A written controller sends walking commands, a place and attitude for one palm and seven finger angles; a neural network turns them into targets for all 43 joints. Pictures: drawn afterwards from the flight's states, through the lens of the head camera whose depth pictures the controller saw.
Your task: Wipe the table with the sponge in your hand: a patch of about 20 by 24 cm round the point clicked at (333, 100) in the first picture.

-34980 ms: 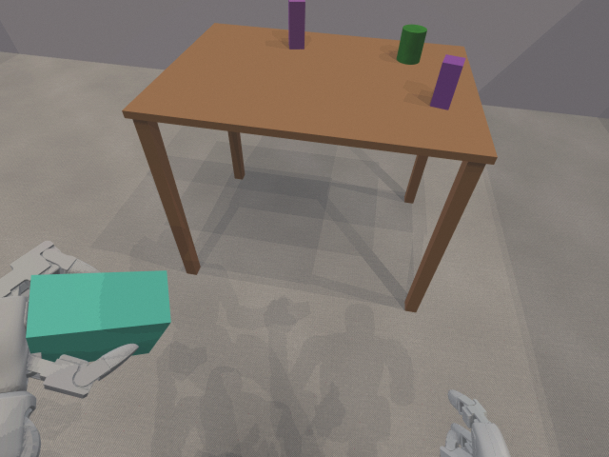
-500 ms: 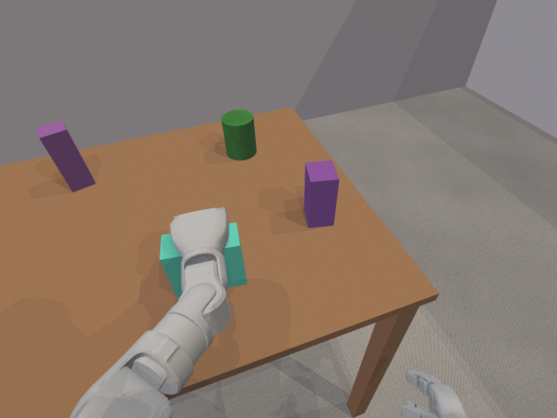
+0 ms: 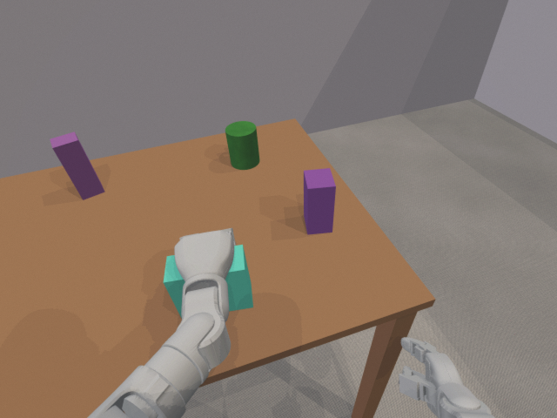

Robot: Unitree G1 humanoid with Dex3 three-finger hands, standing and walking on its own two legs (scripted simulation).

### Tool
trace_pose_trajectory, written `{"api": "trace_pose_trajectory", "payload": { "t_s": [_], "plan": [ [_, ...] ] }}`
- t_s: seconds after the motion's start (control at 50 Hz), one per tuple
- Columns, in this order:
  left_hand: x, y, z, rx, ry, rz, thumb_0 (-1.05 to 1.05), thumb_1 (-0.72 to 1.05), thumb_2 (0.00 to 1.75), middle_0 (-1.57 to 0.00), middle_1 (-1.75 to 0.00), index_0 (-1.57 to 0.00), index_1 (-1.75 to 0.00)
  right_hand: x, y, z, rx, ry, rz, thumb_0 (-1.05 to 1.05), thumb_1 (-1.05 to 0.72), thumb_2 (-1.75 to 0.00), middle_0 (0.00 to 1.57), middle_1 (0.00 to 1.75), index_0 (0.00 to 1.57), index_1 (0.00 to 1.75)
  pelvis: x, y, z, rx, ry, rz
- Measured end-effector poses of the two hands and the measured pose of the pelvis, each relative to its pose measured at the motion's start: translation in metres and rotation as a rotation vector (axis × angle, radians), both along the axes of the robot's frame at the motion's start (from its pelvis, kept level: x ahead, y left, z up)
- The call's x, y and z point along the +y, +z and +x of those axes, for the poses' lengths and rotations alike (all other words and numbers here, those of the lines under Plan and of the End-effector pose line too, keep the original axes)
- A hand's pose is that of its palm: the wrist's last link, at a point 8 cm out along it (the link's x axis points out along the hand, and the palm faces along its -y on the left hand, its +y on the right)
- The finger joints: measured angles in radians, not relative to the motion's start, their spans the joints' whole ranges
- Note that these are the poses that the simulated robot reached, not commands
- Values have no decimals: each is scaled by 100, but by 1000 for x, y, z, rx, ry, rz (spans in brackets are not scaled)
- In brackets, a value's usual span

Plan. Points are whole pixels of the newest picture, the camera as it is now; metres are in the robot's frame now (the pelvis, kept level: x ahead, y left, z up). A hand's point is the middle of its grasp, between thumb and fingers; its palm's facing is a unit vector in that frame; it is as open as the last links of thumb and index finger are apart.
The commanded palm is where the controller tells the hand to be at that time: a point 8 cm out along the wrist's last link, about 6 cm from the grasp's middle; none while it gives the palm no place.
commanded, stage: wipe back along the third lane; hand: left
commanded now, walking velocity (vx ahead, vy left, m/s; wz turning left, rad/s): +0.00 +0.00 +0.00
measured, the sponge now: (213, 288) +0.32 +0.16 +0.00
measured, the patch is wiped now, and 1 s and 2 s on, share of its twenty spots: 1.00 1.00 1.00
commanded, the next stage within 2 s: slide back across to the middle lane in 0.34 s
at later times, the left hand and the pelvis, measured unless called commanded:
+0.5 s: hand (214, 278) +0.32 +0.15 +0.04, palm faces -0.01 -0.06 -1.00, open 9.7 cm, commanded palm +0.28 +0.14 +0.08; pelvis -0.01 +0.00 +0.00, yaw +0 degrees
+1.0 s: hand (181, 291) +0.28 +0.19 +0.05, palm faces +0.00 -0.12 -0.99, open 9.7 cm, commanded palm +0.25 +0.20 +0.10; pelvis -0.01 +0.00 +0.00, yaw -1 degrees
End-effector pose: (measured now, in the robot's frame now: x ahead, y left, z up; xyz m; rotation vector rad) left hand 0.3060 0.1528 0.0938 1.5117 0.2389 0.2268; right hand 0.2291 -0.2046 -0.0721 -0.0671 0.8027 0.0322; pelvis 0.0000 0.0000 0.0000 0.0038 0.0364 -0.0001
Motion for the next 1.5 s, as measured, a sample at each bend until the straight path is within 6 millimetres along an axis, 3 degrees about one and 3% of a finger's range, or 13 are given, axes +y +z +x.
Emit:
{"api": "trace_pose_trajectory", "payload": {
  "t_s": [0.16, 0.62, 1.0, 1.22, 1.5],
  "plan": [
    [-1, -1, -4, 0, 9, -12, 1, -47, 108, -70, -146, -74, -144, -3, 0, 1, 4, 5, -3, 1, -91, -90, 20, 30, 21, 30, -2, -1, 0, -3, -3, 2],
    [1, 1, -9, -7, 1, -39, 0, -48, 108, -72, -144, -75, -142, -4, -9, -24, 24, -30, 5, 1, -91, -90, 20, 30, 20, 30, 0, -1, -8, -9, -14, 5],
    [41, 8, -41, 2, 64, -78, 0, -49, 108, -73, -143, -77, -140, -9, 17, -2, -96, -20, -43, 1, -91, -90, 20, 30, 20, 30, -2, 3, -10, -58, -23, 3],
    [52, 6, -45, 1, 57, -85, -1, -49, 108, -74, -142, -78, -139, -5, 9, -9, -82, -20, -47, 1, -91, -90, 20, 30, 20, 30, -1, 3, -8, -48, -27, 3],
    [71, 3, -20, 63, 104, -35, -3, -51, 108, -77, -140, -80, -137, -17, -12, -35, 6, -62, -91, 1, -91, -90, 20, 30, 20, 30, -3, 2, -13, -15, -11, 3]
  ]
}}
